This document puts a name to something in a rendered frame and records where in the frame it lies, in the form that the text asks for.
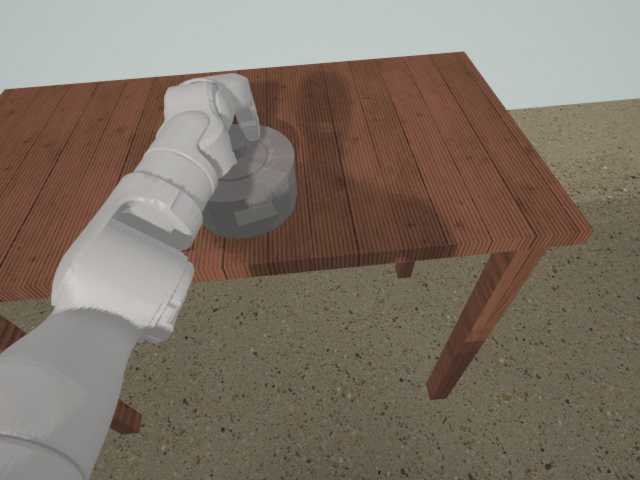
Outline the robot left upper arm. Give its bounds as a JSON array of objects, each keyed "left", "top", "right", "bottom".
[{"left": 0, "top": 218, "right": 195, "bottom": 480}]

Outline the lid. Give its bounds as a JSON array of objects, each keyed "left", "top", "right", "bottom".
[{"left": 206, "top": 124, "right": 295, "bottom": 207}]

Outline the left robot forearm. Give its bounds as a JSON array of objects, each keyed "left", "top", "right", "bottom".
[{"left": 51, "top": 78, "right": 235, "bottom": 306}]

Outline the left robot hand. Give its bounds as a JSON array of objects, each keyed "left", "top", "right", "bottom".
[{"left": 178, "top": 73, "right": 260, "bottom": 167}]

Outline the knob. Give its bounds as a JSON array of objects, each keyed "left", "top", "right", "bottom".
[{"left": 228, "top": 132, "right": 248, "bottom": 160}]

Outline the table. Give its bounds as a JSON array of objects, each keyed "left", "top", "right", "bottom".
[{"left": 0, "top": 52, "right": 594, "bottom": 435}]

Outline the pot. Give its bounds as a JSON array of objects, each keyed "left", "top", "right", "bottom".
[{"left": 202, "top": 168, "right": 297, "bottom": 239}]

